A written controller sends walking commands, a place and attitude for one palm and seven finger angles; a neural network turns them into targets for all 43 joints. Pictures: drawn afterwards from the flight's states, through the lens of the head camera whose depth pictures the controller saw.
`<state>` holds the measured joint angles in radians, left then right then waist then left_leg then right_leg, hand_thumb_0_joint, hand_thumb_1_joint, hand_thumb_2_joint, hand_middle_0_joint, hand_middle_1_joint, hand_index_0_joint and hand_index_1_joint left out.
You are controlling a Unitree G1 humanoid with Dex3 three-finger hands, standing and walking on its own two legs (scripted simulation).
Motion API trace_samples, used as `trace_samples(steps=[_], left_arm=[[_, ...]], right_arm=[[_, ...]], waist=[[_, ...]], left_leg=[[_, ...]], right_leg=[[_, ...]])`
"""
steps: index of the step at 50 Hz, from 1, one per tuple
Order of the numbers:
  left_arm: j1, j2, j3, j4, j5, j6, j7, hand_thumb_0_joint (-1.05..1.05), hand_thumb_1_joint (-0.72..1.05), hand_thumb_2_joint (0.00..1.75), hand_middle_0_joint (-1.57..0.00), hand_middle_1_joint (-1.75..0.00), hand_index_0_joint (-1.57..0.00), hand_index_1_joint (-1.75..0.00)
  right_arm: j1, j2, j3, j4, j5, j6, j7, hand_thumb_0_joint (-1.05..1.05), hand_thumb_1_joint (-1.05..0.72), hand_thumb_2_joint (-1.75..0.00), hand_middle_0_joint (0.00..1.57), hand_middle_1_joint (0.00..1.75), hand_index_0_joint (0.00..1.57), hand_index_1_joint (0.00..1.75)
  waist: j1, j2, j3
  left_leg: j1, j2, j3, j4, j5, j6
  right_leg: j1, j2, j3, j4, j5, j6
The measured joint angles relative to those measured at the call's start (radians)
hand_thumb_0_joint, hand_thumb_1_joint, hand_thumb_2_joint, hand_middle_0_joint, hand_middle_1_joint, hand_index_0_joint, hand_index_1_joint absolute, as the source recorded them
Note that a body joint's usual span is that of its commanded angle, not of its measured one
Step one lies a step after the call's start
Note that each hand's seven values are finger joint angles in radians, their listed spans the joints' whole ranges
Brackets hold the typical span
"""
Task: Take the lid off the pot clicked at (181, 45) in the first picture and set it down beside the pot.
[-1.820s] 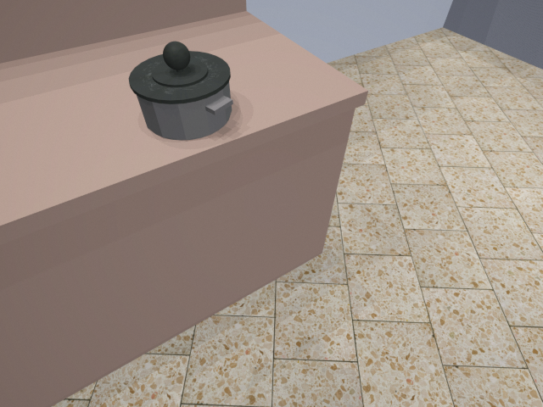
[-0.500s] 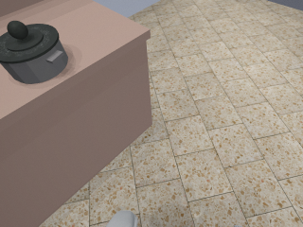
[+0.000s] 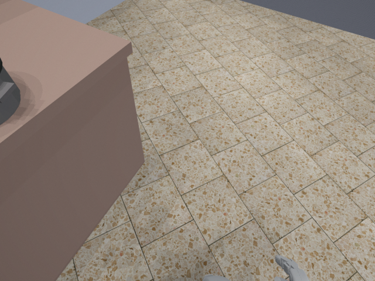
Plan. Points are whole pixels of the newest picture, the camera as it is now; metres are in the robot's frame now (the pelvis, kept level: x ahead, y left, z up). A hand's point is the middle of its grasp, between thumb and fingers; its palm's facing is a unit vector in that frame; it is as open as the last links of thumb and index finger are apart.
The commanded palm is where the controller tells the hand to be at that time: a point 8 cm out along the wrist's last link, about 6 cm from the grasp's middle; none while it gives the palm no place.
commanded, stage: walk to a spot facing it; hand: left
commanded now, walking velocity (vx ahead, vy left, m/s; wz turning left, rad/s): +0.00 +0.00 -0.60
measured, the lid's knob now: out of the picture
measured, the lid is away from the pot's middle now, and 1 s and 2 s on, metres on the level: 0.00 0.00 0.00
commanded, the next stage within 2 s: turn to face it in 1.30 s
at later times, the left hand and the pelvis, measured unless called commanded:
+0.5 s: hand (154, 257) +0.18 +0.09 -0.14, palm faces -0.32 -0.91 -0.25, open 7.4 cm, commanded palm none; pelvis +0.01 -0.06 +0.00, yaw -19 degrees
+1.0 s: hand (157, 216) +0.29 +0.11 -0.18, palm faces -0.50 -0.85 -0.17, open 7.4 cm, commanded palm none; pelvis +0.17 -0.06 +0.01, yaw -36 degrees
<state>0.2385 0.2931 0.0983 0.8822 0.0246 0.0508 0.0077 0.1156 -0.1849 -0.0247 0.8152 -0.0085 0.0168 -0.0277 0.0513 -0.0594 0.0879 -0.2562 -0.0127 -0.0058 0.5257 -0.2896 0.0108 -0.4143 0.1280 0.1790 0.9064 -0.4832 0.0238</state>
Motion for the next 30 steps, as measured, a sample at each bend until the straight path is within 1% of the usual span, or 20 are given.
trace_samples(steps=[1, 3, 5, 7, 10, 13, 16, 18, 19, 20, 21, 22, 24, 26, 30], left_arm=[[-0.008, 0.006, 0.002, -0.001, 0.002, 0.0, -0.003, 0.01, 0.9, 0.89, -0.2, -0.3, -0.2, -0.3], [-0.019, 0.016, 0.003, -0.005, 0.003, 0.004, -0.01, 0.01, 0.91, 0.89, -0.2, -0.3, -0.19, -0.3], [-0.026, 0.02, 0.002, -0.006, 0.001, 0.01, -0.019, 0.01, 0.91, 0.89, -0.2, -0.29, -0.19, -0.3], [-0.034, 0.018, -0.002, -0.004, -0.001, 0.019, -0.026, 0.01, 0.91, 0.89, -0.2, -0.29, -0.19, -0.3], [-0.05, 0.007, -0.01, 0.002, -0.003, 0.032, -0.035, 0.01, 0.91, 0.89, -0.2, -0.29, -0.19, -0.3], [-0.074, -0.012, -0.022, 0.006, -0.005, 0.038, -0.042, 0.01, 0.91, 0.89, -0.2, -0.29, -0.19, -0.3], [-0.099, -0.031, -0.034, 0.004, -0.006, 0.031, -0.047, 0.01, 0.91, 0.89, -0.2, -0.29, -0.19, -0.3], [-0.108, -0.041, -0.04, -0.006, -0.005, 0.017, -0.051, 0.01, 0.91, 0.89, -0.2, -0.29, -0.19, -0.3], [-0.11, -0.044, -0.043, -0.011, -0.002, 0.002, -0.051, 0.01, 0.91, 0.89, -0.2, -0.3, -0.19, -0.3], [-0.117, -0.054, -0.047, -0.012, -0.003, -0.009, -0.046, 0.01, 0.91, 0.89, -0.2, -0.3, -0.19, -0.3], [-0.119, -0.064, -0.052, -0.014, -0.007, -0.017, -0.041, 0.01, 0.91, 0.89, -0.2, -0.3, -0.19, -0.3], [-0.115, -0.073, -0.055, -0.018, -0.01, -0.021, -0.036, 0.01, 0.91, 0.89, -0.2, -0.3, -0.2, -0.3], [-0.09, -0.085, -0.056, -0.023, -0.014, -0.029, -0.029, 0.01, 0.9, 0.89, -0.2, -0.3, -0.2, -0.3], [-0.06, -0.091, -0.057, -0.015, -0.013, -0.036, -0.024, 0.0, 0.9, 0.89, -0.2, -0.3, -0.2, -0.3], [0.003, -0.095, -0.059, 0.014, -0.008, -0.053, -0.027, 0.0, 0.9, 0.89, -0.2, -0.3, -0.2, -0.3]], right_arm=[[0.017, 0.001, 0.004, 0.003, -0.004, 0.0, -0.001, 0.0, -0.9, -0.89, 0.2, 0.3, 0.2, 0.3], [0.053, 0.002, 0.011, 0.013, -0.008, -0.001, -0.002, 0.0, -0.9, -0.89, 0.2, 0.3, 0.2, 0.3], [0.085, 0.001, 0.014, 0.026, -0.008, -0.003, -0.001, 0.0, -0.9, -0.89, 0.2, 0.3, 0.2, 0.3], [0.115, -0.002, 0.015, 0.037, -0.008, -0.005, -0.001, 0.0, -0.9, -0.89, 0.2, 0.3, 0.2, 0.3], [0.152, -0.008, 0.011, 0.053, -0.008, -0.008, 0.001, 0.0, -0.9, -0.89, 0.2, 0.3, 0.2, 0.3], [0.177, -0.02, 0.002, 0.069, -0.01, -0.008, 0.005, 0.0, -0.9, -0.89, 0.2, 0.3, 0.2, 0.3], [0.194, -0.036, -0.011, 0.082, -0.013, -0.008, 0.01, 0.0, -0.9, -0.89, 0.2, 0.3, 0.21, 0.3], [0.212, -0.051, -0.019, 0.089, -0.013, -0.008, 0.012, 0.0, -0.9, -0.89, 0.2, 0.3, 0.21, 0.3], [0.222, -0.06, -0.023, 0.093, -0.01, -0.005, 0.015, 0.0, -0.9, -0.89, 0.2, 0.3, 0.21, 0.3], [0.218, -0.071, -0.027, 0.105, -0.008, 0.006, 0.016, 0.0, -0.9, -0.89, 0.2, 0.3, 0.2, 0.3], [0.212, -0.08, -0.031, 0.117, -0.009, 0.02, 0.015, 0.0, -0.9, -0.89, 0.2, 0.3, 0.2, 0.3], [0.208, -0.085, -0.033, 0.128, -0.008, 0.031, 0.016, 0.01, -0.9, -0.89, 0.2, 0.3, 0.2, 0.3], [0.196, -0.088, -0.036, 0.141, -0.011, 0.039, 0.023, 0.01, -0.9, -0.89, 0.2, 0.3, 0.2, 0.3], [0.18, -0.086, -0.039, 0.136, -0.016, 0.032, 0.031, 0.01, -0.91, -0.89, 0.2, 0.3, 0.2, 0.3], [0.142, -0.075, -0.044, 0.109, -0.017, 0.008, 0.04, 0.01, -0.91, -0.89, 0.19, 0.3, 0.2, 0.3]], waist=[[-0.002, 0.0, 0.003], [-0.008, 0.002, 0.004], [-0.013, 0.004, 0.001], [-0.02, 0.009, 0.0], [-0.034, 0.018, 0.0], [-0.054, 0.032, 0.005], [-0.076, 0.05, 0.009], [-0.085, 0.065, 0.004], [-0.087, 0.075, -0.001], [-0.09, 0.094, 0.004], [-0.095, 0.107, 0.008], [-0.095, 0.114, 0.005], [-0.084, 0.109, -0.008], [-0.076, 0.097, -0.021], [-0.066, 0.08, -0.042]], left_leg=[[0.009, 0.008, 0.01, -0.01, 0.0, 0.003], [0.031, 0.023, 0.032, -0.04, 0.01, 0.005], [0.052, 0.037, 0.057, -0.069, 0.02, 0.004], [0.068, 0.051, 0.083, -0.089, 0.025, 0.001], [0.087, 0.072, 0.124, -0.102, 0.023, -0.006], [0.093, 0.097, 0.163, -0.088, 0.009, -0.02], [0.086, 0.126, 0.202, -0.043, -0.021, -0.042], [0.067, 0.153, 0.222, 0.025, -0.061, -0.064], [0.039, 0.173, 0.223, 0.099, -0.097, -0.064], [-0.004, 0.184, 0.189, 0.211, -0.169, -0.065], [-0.052, 0.177, 0.142, 0.326, -0.215, -0.063], [-0.096, 0.166, 0.107, 0.423, -0.225, -0.059], [-0.167, 0.148, 0.077, 0.543, -0.185, -0.059], [-0.214, 0.14, 0.067, 0.57, -0.117, -0.067], [-0.26, 0.132, 0.053, 0.497, -0.028, -0.086]], right_leg=[[-0.034, -0.015, -0.032, 0.084, -0.004, 0.012], [-0.085, -0.049, -0.073, 0.204, 0.023, 0.029], [-0.112, -0.085, -0.099, 0.256, 0.058, 0.042], [-0.119, -0.118, -0.115, 0.254, 0.083, 0.052], [-0.101, -0.159, -0.14, 0.17, 0.098, 0.059], [-0.054, -0.184, -0.176, 0.019, 0.09, 0.053], [0.008, -0.183, -0.208, -0.135, 0.085, 0.032], [0.075, -0.171, -0.23, -0.275, 0.136, 0.011], [0.093, -0.161, -0.232, -0.322, 0.193, -0.012], [0.083, -0.144, -0.234, -0.299, 0.205, -0.03], [0.083, -0.133, -0.235, -0.282, 0.195, -0.044], [0.092, -0.124, -0.234, -0.286, 0.187, -0.052], [0.119, -0.112, -0.213, -0.326, 0.191, -0.062], [0.15, -0.102, -0.184, -0.38, 0.214, -0.066], [0.199, -0.086, -0.132, -0.456, 0.241, -0.072]])
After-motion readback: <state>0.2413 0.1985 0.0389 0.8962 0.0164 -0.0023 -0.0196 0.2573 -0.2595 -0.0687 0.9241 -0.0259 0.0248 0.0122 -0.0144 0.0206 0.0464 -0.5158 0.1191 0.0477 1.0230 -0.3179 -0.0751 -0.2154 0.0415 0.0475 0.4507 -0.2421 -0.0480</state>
